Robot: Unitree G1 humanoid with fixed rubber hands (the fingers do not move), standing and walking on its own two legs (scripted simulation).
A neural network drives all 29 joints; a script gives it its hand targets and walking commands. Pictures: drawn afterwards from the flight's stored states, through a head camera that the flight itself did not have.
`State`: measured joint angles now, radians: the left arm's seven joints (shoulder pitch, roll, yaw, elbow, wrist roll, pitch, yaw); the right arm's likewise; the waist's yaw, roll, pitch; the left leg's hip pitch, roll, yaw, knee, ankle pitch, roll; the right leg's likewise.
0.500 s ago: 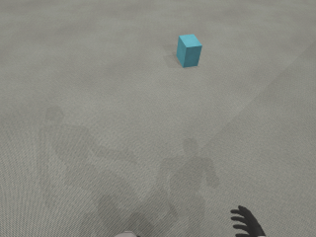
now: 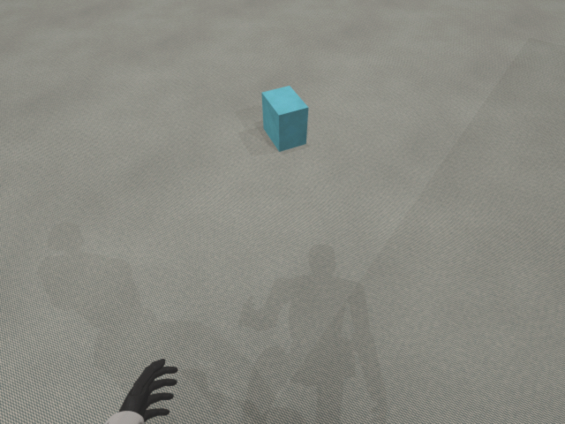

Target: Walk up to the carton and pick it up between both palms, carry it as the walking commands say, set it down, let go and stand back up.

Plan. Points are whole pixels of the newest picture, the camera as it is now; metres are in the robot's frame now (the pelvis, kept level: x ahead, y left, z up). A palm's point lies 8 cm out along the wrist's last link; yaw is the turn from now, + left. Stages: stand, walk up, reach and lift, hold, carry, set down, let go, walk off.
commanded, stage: walk up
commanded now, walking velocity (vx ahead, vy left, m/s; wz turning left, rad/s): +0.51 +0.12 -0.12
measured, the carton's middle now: (284, 118) +1.67 -0.12 -0.64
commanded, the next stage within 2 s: none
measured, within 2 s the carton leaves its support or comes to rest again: neither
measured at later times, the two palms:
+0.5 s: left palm out of the picture +0.12 +0.24 -0.11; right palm (363, 262) +0.42 -0.18 -0.11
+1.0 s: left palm (167, 200) +0.62 +0.23 -0.11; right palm (393, 289) +0.35 -0.21 -0.09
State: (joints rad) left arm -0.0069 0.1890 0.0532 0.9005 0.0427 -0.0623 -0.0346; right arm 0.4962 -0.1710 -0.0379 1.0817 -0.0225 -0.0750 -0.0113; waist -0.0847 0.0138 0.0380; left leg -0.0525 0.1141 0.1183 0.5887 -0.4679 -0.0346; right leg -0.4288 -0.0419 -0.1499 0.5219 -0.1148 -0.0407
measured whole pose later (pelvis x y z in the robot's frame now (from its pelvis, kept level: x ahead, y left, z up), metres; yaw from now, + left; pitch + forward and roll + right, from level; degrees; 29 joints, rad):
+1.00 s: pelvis +0.48 +0.01 +0.02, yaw +0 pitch +0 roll -2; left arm 0.06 0.22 0.06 0.95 0.02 0.00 -0.08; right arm 0.52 -0.16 -0.05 1.07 -0.03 -0.08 -0.02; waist -0.10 -0.03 0.07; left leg 0.03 0.12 0.14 0.25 -0.27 -0.06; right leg -0.54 -0.10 -0.09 0.64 -0.04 0.05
